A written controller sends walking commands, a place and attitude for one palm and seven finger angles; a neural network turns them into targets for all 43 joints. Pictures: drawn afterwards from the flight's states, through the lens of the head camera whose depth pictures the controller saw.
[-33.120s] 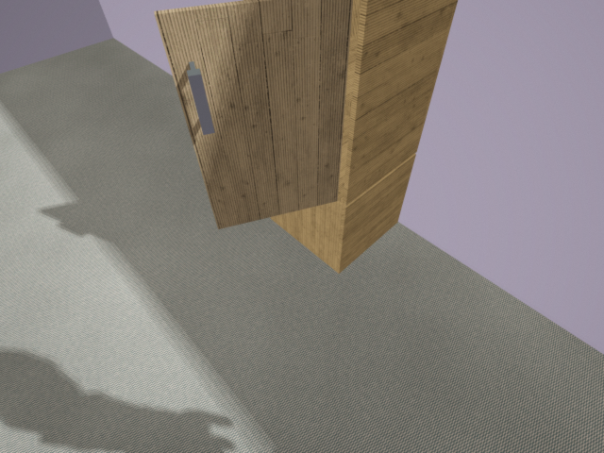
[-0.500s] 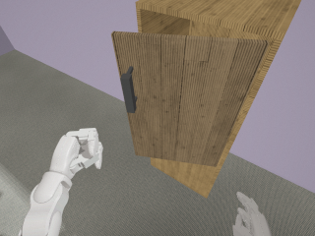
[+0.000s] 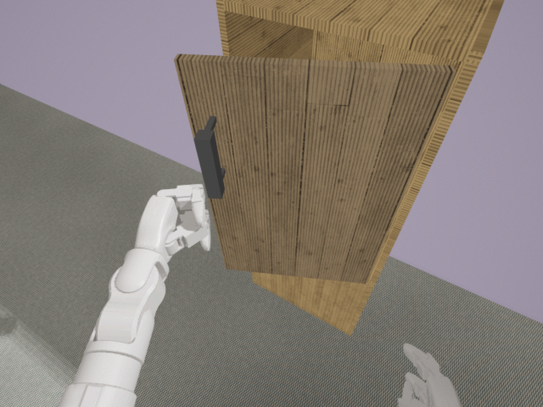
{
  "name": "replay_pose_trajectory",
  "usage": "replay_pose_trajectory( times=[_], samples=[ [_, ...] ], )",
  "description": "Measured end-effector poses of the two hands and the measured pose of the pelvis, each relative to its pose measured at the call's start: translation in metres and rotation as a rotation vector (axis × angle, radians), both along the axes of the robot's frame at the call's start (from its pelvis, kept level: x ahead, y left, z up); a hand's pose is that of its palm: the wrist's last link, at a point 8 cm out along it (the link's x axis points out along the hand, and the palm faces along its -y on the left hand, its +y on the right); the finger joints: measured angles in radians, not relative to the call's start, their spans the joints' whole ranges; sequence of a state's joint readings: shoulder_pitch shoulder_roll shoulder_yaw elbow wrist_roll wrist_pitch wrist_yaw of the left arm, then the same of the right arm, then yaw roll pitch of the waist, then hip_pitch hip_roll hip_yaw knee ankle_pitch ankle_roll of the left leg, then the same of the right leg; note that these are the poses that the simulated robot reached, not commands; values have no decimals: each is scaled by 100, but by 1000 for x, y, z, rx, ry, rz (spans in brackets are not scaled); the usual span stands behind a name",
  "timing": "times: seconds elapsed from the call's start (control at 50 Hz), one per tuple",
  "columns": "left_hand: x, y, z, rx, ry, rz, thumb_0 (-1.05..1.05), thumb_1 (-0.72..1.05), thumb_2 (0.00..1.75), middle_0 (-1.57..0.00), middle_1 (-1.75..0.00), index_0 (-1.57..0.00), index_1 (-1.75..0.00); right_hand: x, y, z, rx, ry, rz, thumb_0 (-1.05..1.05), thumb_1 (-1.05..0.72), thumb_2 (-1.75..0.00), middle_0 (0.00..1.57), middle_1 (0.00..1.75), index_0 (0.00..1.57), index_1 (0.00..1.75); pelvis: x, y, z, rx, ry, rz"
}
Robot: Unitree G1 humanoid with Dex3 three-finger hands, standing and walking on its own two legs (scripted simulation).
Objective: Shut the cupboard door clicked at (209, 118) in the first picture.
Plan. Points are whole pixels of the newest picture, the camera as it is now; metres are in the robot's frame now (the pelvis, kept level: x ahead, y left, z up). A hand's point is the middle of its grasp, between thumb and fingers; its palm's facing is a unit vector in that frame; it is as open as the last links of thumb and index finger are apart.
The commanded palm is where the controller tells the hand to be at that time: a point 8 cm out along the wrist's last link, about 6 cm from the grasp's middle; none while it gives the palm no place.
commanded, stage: bring the fist close to the handle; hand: left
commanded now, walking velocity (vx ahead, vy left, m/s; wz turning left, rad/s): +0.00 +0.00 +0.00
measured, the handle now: (214, 158) +0.48 +0.13 +0.11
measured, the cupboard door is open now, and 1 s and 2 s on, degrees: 24 22 2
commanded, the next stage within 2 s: push the door shut along its arc in 0.64 s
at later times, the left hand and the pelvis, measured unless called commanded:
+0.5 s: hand (230, 199) +0.39 +0.09 +0.11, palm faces -0.06 -1.00 -0.03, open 3.1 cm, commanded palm +0.36 +0.14 +0.11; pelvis +0.00 -0.02 +0.00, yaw -2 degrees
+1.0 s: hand (227, 188) +0.41 +0.10 +0.11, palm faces -0.12 -0.99 -0.04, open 3.1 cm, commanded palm +0.40 +0.15 +0.11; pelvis -0.01 -0.02 +0.00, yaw +0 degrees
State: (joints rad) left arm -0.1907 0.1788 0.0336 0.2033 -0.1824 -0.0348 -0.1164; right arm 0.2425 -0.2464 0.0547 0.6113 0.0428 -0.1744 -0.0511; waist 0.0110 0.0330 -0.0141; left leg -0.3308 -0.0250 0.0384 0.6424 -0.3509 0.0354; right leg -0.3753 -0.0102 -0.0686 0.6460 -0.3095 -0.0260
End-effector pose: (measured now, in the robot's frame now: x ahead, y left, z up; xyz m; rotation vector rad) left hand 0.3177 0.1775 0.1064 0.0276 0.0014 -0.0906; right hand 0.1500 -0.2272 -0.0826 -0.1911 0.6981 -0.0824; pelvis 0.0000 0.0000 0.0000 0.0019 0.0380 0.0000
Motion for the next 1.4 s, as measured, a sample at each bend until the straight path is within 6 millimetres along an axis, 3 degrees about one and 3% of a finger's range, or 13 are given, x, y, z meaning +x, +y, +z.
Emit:
replay_pose_trajectory(
  times=[0.14,0.34,0.5,0.66,0.82,0.94,1.08,1.4],
  samples=[
    [29,-17,4,-1,3,6,1,90,90,-130,-150,-130,-150,-7,-1,-4,15,41,-19,1,-91,-90,20,30,21,30,1,-2,0,4,10,-10],
    [55,-33,1,0,22,22,1,90,90,-130,-150,-130,-150,-31,-17,-14,15,133,-65,1,-91,-90,20,30,21,30,0,-9,0,9,26,-22],
    [50,-31,2,0,-10,32,1,90,90,-130,-150,-130,-150,-48,-32,-18,13,174,-102,1,-91,-90,20,30,20,30,0,-15,1,14,28,-34],
    [42,-28,0,10,3,36,1,90,90,-130,-150,-130,-150,-45,-38,-16,1,162,-95,1,-91,-90,20,30,20,30,-5,-20,2,12,18,-21],
    [53,-26,3,8,3,27,1,90,90,-130,-150,-130,-150,-34,-35,-12,-1,125,-83,1,-91,-90,20,30,20,30,-9,-20,1,11,24,-17],
    [68,-24,5,14,14,-9,1,90,90,-130,-150,-130,-150,-37,-33,-14,-3,139,-82,1,-91,-90,20,30,20,30,-10,-18,0,10,37,-11],
    [84,-20,5,10,17,-48,1,90,90,-131,-150,-133,-150,-58,-32,-23,-17,209,-95,1,-91,-90,20,30,20,30,-12,-12,-3,7,61,-6],
    [125,-21,4,6,38,-128,1,90,90,-130,-150,-133,-150,-127,-31,-37,-60,379,-154,0,-91,-90,20,30,21,30,-19,3,-12,-3,129,1]
  ],
)
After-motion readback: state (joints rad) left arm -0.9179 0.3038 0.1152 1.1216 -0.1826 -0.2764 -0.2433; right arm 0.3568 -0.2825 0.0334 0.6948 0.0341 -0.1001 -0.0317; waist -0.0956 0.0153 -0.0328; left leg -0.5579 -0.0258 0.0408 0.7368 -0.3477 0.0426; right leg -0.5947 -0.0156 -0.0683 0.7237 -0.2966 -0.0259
